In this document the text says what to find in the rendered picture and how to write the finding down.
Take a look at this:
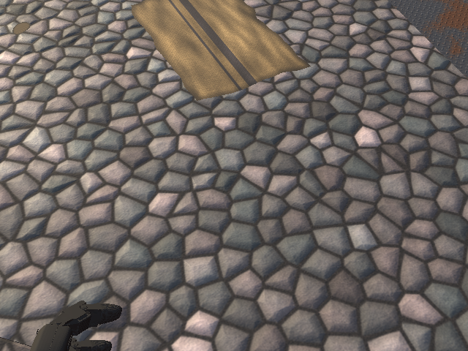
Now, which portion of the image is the left robot hand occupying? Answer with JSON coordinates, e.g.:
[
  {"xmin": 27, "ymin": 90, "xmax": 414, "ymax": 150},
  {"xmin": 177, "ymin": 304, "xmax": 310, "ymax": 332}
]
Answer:
[{"xmin": 30, "ymin": 301, "xmax": 122, "ymax": 351}]

